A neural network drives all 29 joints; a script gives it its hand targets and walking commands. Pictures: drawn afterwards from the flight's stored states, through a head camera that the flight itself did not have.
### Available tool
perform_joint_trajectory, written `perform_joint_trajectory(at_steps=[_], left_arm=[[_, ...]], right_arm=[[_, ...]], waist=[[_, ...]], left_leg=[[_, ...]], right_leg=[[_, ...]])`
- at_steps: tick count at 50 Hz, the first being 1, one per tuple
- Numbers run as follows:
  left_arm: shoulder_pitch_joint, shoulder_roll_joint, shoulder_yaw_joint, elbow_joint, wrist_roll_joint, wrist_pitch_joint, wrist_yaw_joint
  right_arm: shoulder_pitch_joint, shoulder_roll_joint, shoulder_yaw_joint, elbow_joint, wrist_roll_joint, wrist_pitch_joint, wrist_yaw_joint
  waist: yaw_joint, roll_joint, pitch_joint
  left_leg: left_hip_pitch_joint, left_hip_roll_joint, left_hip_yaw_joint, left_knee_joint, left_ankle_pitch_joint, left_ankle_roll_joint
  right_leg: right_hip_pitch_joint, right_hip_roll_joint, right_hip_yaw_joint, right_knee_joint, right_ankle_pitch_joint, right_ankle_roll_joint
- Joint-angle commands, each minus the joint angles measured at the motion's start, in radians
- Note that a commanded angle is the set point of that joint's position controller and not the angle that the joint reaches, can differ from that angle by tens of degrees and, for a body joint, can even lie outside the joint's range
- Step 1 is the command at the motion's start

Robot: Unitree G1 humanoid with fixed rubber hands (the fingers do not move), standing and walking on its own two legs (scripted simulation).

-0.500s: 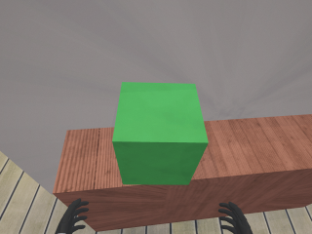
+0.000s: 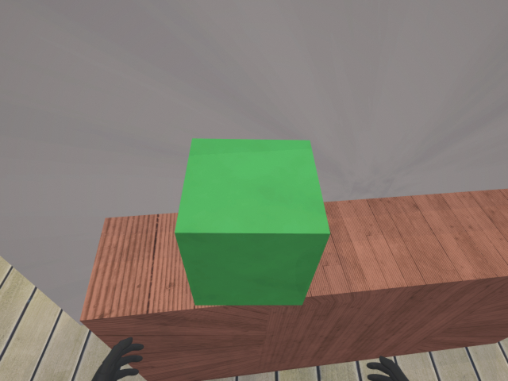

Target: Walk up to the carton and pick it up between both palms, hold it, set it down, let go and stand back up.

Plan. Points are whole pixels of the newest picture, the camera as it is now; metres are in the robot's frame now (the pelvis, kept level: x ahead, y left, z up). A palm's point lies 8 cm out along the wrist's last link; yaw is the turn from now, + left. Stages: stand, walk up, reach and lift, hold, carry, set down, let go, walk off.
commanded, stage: stand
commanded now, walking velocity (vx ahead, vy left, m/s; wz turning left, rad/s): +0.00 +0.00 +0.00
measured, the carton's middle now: (250, 226) +0.39 +0.01 +0.01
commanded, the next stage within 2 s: none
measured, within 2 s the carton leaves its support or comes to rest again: neither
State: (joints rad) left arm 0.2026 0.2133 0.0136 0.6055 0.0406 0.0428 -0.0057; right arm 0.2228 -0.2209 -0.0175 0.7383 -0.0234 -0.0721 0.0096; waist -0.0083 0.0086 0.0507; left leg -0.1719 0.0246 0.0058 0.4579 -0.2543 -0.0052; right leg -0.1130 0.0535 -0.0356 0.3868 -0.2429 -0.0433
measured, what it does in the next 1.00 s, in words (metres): stands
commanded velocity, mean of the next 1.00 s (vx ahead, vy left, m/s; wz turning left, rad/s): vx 0.00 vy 0.00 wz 0.00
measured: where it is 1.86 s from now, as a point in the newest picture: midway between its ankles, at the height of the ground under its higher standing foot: outside the picture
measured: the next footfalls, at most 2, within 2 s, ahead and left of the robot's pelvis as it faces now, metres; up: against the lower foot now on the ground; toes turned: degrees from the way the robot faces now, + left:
none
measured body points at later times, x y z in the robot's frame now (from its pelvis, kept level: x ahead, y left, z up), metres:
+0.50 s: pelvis -0.04 +0.01 +0.00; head -0.04 +0.01 +0.45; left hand -0.03 +0.25 -0.15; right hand +0.00 -0.24 -0.14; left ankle +0.00 +0.12 -0.74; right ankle -0.02 -0.09 -0.74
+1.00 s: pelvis -0.05 +0.00 +0.00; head -0.05 +0.00 +0.45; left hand -0.08 +0.22 -0.16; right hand -0.05 -0.22 -0.16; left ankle +0.00 +0.12 -0.74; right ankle -0.02 -0.09 -0.74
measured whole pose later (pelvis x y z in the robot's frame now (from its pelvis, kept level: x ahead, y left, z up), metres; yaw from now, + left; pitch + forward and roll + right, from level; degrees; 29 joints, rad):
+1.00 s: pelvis -0.05 +0.00 +0.00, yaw +4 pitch -1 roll -1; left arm 0.36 0.16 0.01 1.05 0.02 0.00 0.02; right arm 0.35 -0.15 0.02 1.06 -0.02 0.00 -0.01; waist 0.00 0.01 0.00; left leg -0.28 -0.01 -0.06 0.44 -0.15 0.00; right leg -0.22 0.02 -0.09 0.42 -0.20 -0.05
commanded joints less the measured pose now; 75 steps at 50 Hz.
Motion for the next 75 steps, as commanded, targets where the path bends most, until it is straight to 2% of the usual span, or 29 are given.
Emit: perform_joint_trajectory(at_steps=[1,8,10,11,12,13,14,16,17,20,24,28,29,30,32,34,36,38,41,43,49,51,52,54,59,65,68,73,75], left_arm=[[0.028,0.100,0.044,-0.018,-0.001,-0.045,0.000],[0.042,0.142,0.048,0.062,-0.010,-0.053,0.011],[0.129,0.160,0.043,0.120,-0.012,-0.054,0.016],[0.093,0.109,0.034,0.126,-0.013,-0.053,0.017],[0.140,0.153,0.048,0.148,-0.017,-0.050,0.025],[0.160,0.154,0.041,0.172,-0.015,-0.054,0.014],[0.192,0.102,0.036,0.177,-0.026,-0.056,0.017],[0.122,0.103,0.029,0.183,-0.017,-0.066,0.021],[0.144,0.136,0.037,0.196,-0.015,-0.070,0.014],[0.127,0.116,0.037,0.219,-0.002,-0.063,0.023],[0.198,0.108,0.037,0.284,-0.008,-0.059,0.027],[0.211,0.111,0.028,0.323,-0.018,-0.057,0.012],[0.156,0.068,0.028,0.313,-0.011,-0.058,0.019],[0.206,0.062,0.024,0.319,-0.021,-0.065,0.020],[0.199,0.035,0.007,0.346,-0.015,-0.064,0.027],[0.267,0.027,0.011,0.378,-0.037,-0.047,0.035],[0.275,0.105,0.038,0.386,-0.027,-0.045,0.036],[0.200,0.136,0.042,0.360,-0.021,-0.053,0.027],[0.150,0.037,0.018,0.355,-0.007,-0.066,0.025],[0.191,0.018,0.017,0.393,-0.024,-0.068,0.024],[0.220,0.089,0.034,0.427,-0.026,-0.056,0.037],[0.253,0.094,0.031,0.430,-0.016,-0.052,0.042],[0.215,0.061,0.026,0.436,-0.027,-0.047,0.044],[0.246,0.064,0.025,0.464,-0.024,-0.045,0.036],[0.264,-0.007,0.006,0.473,-0.025,-0.050,0.035],[0.226,0.033,0.017,0.489,-0.028,-0.056,0.027],[0.231,0.011,0.004,0.495,-0.032,-0.058,0.033],[0.218,-0.045,-0.011,0.515,-0.025,-0.048,0.039],[0.255,-0.043,-0.003,0.511,-0.028,-0.048,0.043]], right_arm=[[0.044,-0.110,-0.043,-0.059,-0.012,0.058,0.007],[0.144,-0.167,-0.051,0.037,-0.018,0.068,0.000],[0.148,-0.083,-0.022,0.041,-0.018,0.071,-0.004],[0.137,-0.136,-0.037,0.048,-0.011,0.068,-0.004],[0.120,-0.107,-0.029,0.048,-0.007,0.059,-0.005],[0.172,-0.135,-0.033,0.073,-0.006,0.059,-0.003],[0.176,-0.140,-0.028,0.087,-0.009,0.055,-0.002],[0.216,-0.151,-0.048,0.114,-0.008,0.059,-0.022],[0.188,-0.091,-0.024,0.125,-0.009,0.066,-0.019],[0.177,-0.089,-0.024,0.122,-0.005,0.065,-0.014],[0.169,-0.087,-0.019,0.164,-0.003,0.077,-0.020],[0.175,-0.081,-0.012,0.188,0.001,0.066,-0.021],[0.164,-0.101,-0.019,0.188,0.009,0.062,-0.019],[0.164,-0.084,-0.014,0.204,-0.001,0.066,-0.030],[0.230,-0.057,0.006,0.241,0.007,0.076,-0.020],[0.212,-0.120,-0.026,0.240,0.001,0.074,-0.025],[0.207,-0.043,0.004,0.248,0.003,0.073,-0.011],[0.165,0.010,0.012,0.244,0.001,0.066,-0.017],[0.155,-0.111,-0.016,0.260,-0.005,0.064,-0.026],[0.177,-0.011,0.013,0.282,0.007,0.063,-0.023],[0.173,-0.007,0.018,0.298,0.004,0.064,-0.033],[0.200,-0.039,0.010,0.307,0.014,0.066,-0.041],[0.235,-0.045,0.011,0.327,0.015,0.064,-0.043],[0.218,-0.033,0.020,0.330,0.003,0.069,-0.033],[0.166,0.024,0.023,0.331,0.004,0.069,-0.037],[0.195,0.035,0.033,0.340,0.016,0.069,-0.032],[0.203,-0.043,0.015,0.345,0.010,0.060,-0.036],[0.227,-0.011,0.020,0.360,0.007,0.064,-0.039],[0.221,0.033,0.035,0.375,0.003,0.079,-0.053]], waist=[[0.017,-0.031,-0.171],[0.010,-0.057,0.015],[0.031,0.034,0.045],[0.019,-0.043,0.015],[0.033,0.050,-0.033],[0.006,0.002,-0.049],[0.041,-0.055,-0.024],[-0.010,0.084,-0.054],[0.020,0.032,-0.033],[-0.004,-0.005,-0.017],[0.016,0.074,-0.013],[0.029,-0.037,0.017],[-0.008,-0.034,0.029],[0.020,0.070,0.011],[-0.011,-0.009,0.097],[0.004,0.044,0.058],[0.012,-0.017,0.047],[0.008,0.035,0.011],[-0.001,-0.073,0.001],[0.004,0.010,0.036],[0.011,-0.068,0.007],[0.022,0.029,0.033],[0.004,-0.018,0.052],[0.016,0.064,0.089],[0.033,0.065,0.078],[0.008,-0.073,0.060],[0.015,0.055,0.032],[-0.009,-0.033,0.058],[0.017,0.069,0.058]], left_leg=[[-0.040,0.071,-0.067,0.034,0.274,0.016],[-0.104,0.042,-0.094,0.002,0.110,0.028],[-0.128,0.041,-0.126,-0.047,0.047,0.030],[-0.148,0.048,-0.145,-0.044,0.057,0.041],[-0.145,0.027,-0.118,-0.028,0.094,0.033],[-0.126,0.041,-0.134,-0.051,0.065,0.036],[-0.130,0.045,-0.144,-0.041,0.108,0.038],[-0.059,0.042,-0.137,-0.052,0.154,0.028],[-0.089,0.046,-0.142,-0.060,0.075,0.030],[-0.092,0.030,-0.129,-0.065,0.009,0.035],[-0.153,0.054,-0.185,-0.141,-0.058,0.046],[-0.157,0.043,-0.180,-0.119,-0.034,0.038],[-0.125,0.021,-0.148,-0.121,0.001,0.033],[-0.136,0.040,-0.160,-0.131,-0.009,0.039],[-0.229,0.045,-0.190,-0.158,-0.107,0.049],[-0.190,0.057,-0.232,-0.199,-0.189,0.046],[-0.238,0.026,-0.195,-0.171,-0.198,0.046],[-0.104,0.001,-0.135,-0.089,0.021,0.034],[-0.139,0.019,-0.151,-0.100,0.028,0.039],[-0.160,0.029,-0.168,-0.122,-0.006,0.036],[-0.169,0.011,-0.153,-0.084,0.047,0.039],[-0.133,0.010,-0.136,-0.069,0.050,0.027],[-0.156,0.018,-0.149,-0.104,0.013,0.031],[-0.199,0.022,-0.143,-0.122,-0.011,0.026],[-0.196,0.022,-0.175,-0.120,0.007,0.030],[-0.150,0.023,-0.165,-0.098,0.043,0.032],[-0.179,0.041,-0.175,-0.122,0.056,0.045],[-0.132,0.035,-0.170,-0.099,0.113,0.045],[-0.188,0.035,-0.183,-0.128,0.036,0.039]], right_leg=[[0.017,-0.124,0.066,0.030,0.355,-0.003],[-0.150,-0.160,0.136,-0.063,-0.036,-0.040],[-0.173,-0.143,0.107,-0.066,-0.087,-0.024],[-0.113,-0.119,0.083,-0.025,-0.019,-0.018],[-0.080,-0.142,0.100,-0.031,0.002,-0.022],[-0.079,-0.143,0.109,-0.046,-0.010,-0.021],[-0.075,-0.132,0.085,-0.041,0.028,-0.017],[-0.103,-0.138,0.087,-0.038,-0.010,-0.025],[-0.108,-0.147,0.099,-0.066,-0.043,-0.024],[-0.153,-0.150,0.105,-0.099,-0.122,-0.017],[-0.051,-0.114,0.060,-0.045,-0.029,-0.018],[-0.099,-0.127,0.064,-0.075,-0.059,0.000],[-0.139,-0.134,0.081,-0.087,-0.070,-0.008],[-0.108,-0.132,0.082,-0.074,-0.041,-0.001],[-0.135,-0.142,0.084,-0.072,-0.116,-0.018],[-0.136,-0.108,0.062,-0.054,-0.152,-0.002],[-0.127,-0.123,0.092,-0.094,-0.229,-0.007],[-0.192,-0.180,0.148,-0.141,-0.202,-0.018],[-0.137,-0.144,0.103,-0.104,-0.119,-0.010],[-0.117,-0.141,0.095,-0.090,-0.081,-0.004],[-0.087,-0.155,0.120,-0.118,-0.128,-0.013],[-0.177,-0.175,0.147,-0.130,-0.159,-0.022],[-0.180,-0.157,0.130,-0.120,-0.157,-0.016],[-0.155,-0.151,0.118,-0.088,-0.122,-0.022],[-0.118,-0.147,0.089,-0.073,-0.088,-0.011],[-0.162,-0.138,0.099,-0.109,-0.131,-0.003],[-0.068,-0.149,0.077,-0.059,-0.006,-0.014],[-0.102,-0.140,0.072,-0.077,-0.005,-0.012],[-0.087,-0.131,0.073,-0.040,-0.005,-0.008]])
